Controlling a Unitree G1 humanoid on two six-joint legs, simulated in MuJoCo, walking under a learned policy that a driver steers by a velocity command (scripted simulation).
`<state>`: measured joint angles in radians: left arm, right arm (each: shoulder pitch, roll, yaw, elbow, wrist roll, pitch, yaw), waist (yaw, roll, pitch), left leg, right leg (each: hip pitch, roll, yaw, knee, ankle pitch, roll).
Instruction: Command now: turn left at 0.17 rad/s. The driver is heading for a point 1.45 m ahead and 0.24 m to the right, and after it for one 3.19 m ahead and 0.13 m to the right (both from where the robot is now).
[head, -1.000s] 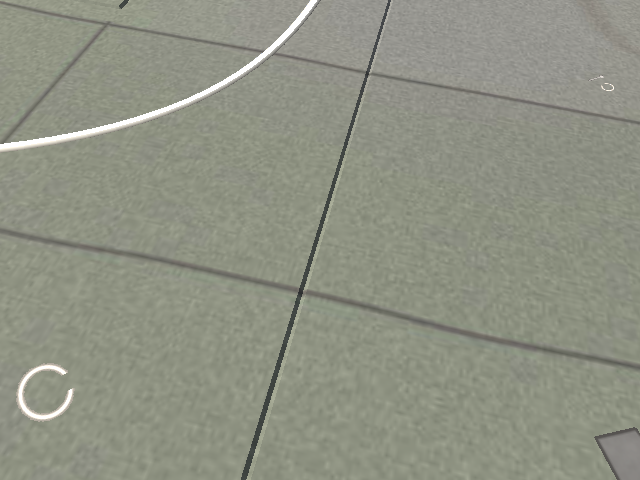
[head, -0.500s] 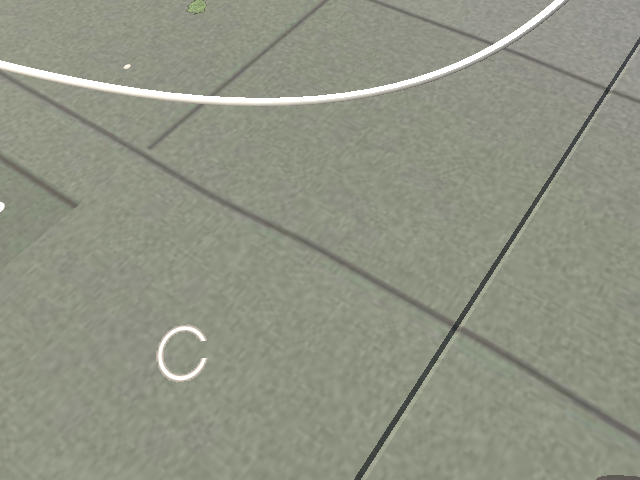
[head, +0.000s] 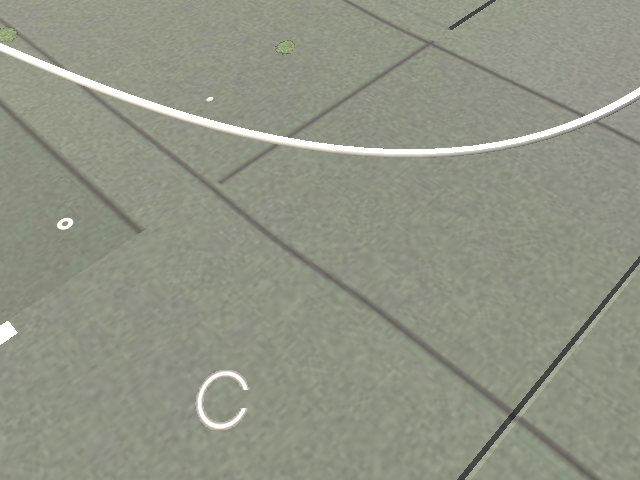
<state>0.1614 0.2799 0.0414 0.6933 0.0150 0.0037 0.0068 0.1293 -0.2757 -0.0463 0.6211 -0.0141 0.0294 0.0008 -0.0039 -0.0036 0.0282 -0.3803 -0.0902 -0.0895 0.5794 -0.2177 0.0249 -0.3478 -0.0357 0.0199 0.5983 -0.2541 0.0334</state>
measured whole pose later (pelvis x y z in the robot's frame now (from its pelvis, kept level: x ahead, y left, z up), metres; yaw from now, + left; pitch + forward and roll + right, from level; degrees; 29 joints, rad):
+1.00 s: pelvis +0.29 -0.03 -0.01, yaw +1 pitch +3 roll +1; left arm 0.02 0.25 0.02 0.57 -0.02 -0.08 -0.05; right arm 0.45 -0.28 -0.04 0.88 0.02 -0.06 0.00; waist -0.10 -0.02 0.03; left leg 0.14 0.00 0.00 0.26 -0.43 0.00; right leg -0.57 -0.02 -0.03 0.53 -0.03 -0.06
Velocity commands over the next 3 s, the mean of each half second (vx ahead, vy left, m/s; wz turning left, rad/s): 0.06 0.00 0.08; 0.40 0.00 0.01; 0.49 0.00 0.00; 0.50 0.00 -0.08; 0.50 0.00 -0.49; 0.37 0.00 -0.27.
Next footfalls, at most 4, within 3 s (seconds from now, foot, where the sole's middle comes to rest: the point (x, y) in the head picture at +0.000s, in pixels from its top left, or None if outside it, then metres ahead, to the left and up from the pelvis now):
1.02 right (406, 473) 0.49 -0.13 -0.76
1.56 left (292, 343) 0.79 0.10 -0.76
2.10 right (387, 243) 1.08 -0.14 -0.76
2.60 left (338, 160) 1.40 -0.02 -0.76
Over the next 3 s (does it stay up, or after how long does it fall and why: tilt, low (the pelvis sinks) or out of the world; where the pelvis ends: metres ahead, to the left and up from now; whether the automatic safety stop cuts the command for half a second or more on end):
stays up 1.37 -0.14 0.01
